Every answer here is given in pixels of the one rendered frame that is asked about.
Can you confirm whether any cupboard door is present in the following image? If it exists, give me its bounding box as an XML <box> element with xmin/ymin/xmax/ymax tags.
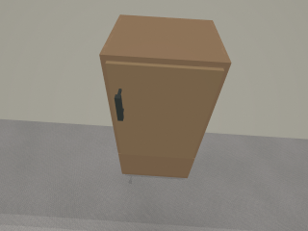
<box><xmin>105</xmin><ymin>61</ymin><xmax>224</xmax><ymax>159</ymax></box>

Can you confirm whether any handle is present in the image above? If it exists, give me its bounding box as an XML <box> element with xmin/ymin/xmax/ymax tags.
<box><xmin>115</xmin><ymin>89</ymin><xmax>124</xmax><ymax>121</ymax></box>

